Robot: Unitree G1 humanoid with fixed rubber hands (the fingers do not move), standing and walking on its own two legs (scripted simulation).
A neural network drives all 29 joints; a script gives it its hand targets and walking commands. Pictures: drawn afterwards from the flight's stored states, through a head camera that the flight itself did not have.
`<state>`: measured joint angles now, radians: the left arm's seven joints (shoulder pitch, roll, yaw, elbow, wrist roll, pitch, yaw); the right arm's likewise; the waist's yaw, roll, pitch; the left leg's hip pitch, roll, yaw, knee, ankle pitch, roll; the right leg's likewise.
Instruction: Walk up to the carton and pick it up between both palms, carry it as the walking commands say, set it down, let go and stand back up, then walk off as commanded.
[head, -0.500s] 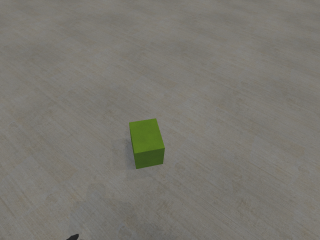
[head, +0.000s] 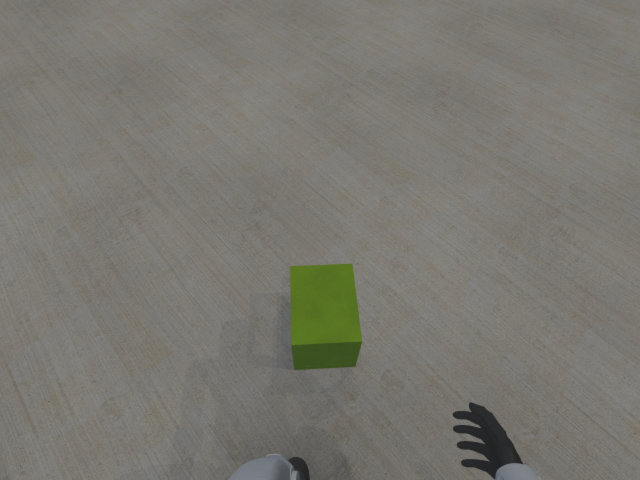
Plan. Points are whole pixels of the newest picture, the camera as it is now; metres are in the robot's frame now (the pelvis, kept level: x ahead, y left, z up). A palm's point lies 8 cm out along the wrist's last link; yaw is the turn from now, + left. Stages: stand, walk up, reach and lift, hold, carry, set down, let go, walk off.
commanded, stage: walk up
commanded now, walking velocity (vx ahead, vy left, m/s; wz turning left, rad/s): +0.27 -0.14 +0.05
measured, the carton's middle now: (323, 317) +0.61 +0.06 -0.65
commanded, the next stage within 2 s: none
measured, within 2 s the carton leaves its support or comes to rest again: neither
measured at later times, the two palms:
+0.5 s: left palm (184, 431) +0.18 +0.20 -0.10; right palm out of the picture +0.13 -0.28 -0.13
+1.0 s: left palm out of the picture +0.11 +0.27 -0.12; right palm (506, 478) +0.17 -0.21 -0.10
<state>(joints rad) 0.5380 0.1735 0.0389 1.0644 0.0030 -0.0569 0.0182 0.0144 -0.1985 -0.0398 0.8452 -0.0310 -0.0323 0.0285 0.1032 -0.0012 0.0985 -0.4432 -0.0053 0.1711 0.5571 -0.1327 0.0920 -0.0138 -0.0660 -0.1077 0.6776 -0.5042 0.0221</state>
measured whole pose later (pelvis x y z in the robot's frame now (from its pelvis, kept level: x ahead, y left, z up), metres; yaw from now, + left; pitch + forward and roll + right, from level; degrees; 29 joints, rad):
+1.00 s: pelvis +0.10 +0.03 +0.03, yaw +2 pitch -1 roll +0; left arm 0.28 0.23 0.04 1.00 0.01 0.03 0.02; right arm 0.22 -0.16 -0.01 0.97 -0.01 -0.01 -0.02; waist 0.02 -0.06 0.03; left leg -0.15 0.00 0.02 0.40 -0.23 0.01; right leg -0.23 -0.04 -0.03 0.49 -0.25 0.01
